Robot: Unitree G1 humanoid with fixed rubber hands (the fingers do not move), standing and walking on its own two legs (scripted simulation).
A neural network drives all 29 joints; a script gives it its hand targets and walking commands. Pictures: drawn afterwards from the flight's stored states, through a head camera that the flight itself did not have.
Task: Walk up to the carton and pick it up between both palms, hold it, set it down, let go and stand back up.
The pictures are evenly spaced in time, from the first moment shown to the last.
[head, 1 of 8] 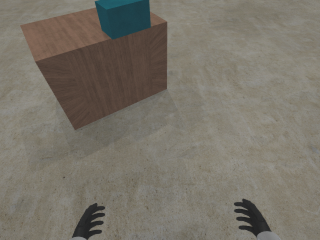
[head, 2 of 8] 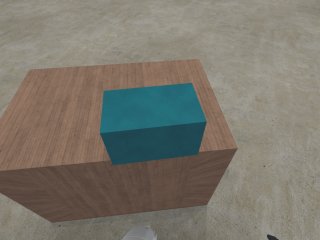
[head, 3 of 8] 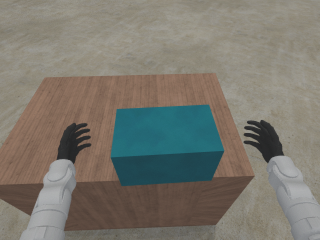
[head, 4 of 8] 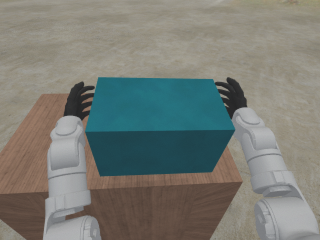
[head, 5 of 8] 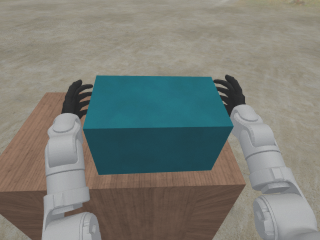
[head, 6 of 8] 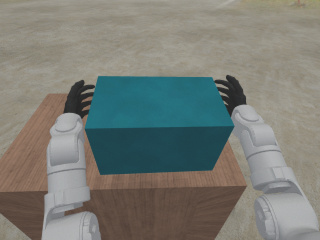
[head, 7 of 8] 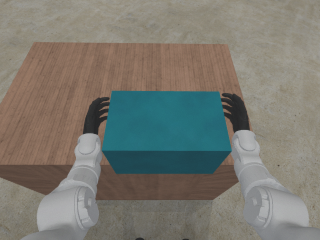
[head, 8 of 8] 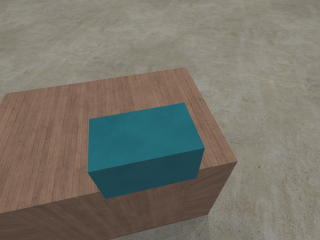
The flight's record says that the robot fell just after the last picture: no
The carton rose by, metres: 0.20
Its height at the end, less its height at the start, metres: +0.00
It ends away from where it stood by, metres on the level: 0.02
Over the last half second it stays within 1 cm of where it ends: yes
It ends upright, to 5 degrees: yes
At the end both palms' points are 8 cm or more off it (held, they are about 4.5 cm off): yes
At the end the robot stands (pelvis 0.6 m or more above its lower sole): yes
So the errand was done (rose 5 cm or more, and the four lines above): yes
